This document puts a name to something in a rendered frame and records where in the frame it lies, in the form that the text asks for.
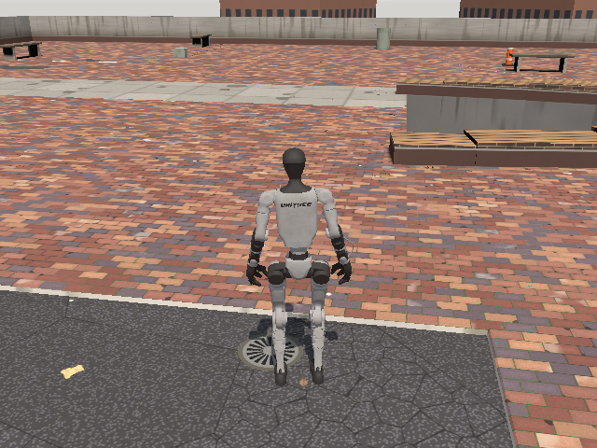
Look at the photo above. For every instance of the robot left forearm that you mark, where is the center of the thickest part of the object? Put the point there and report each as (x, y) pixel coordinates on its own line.
(255, 251)

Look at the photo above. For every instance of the robot left hand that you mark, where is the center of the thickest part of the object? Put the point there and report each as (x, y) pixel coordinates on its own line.
(252, 271)

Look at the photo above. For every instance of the robot right thigh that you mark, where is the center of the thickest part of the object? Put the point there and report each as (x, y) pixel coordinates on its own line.
(319, 283)

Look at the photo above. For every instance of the robot right upper arm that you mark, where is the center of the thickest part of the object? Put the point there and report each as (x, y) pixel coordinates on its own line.
(329, 209)

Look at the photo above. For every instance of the robot right hand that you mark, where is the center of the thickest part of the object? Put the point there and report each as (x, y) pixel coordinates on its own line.
(346, 269)

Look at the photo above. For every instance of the robot right forearm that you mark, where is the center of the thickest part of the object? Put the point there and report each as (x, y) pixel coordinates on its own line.
(340, 248)

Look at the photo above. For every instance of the humanoid robot torso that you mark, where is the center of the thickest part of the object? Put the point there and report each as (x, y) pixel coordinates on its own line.
(296, 215)

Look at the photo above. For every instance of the robot left upper arm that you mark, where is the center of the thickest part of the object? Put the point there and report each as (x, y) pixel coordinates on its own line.
(266, 199)

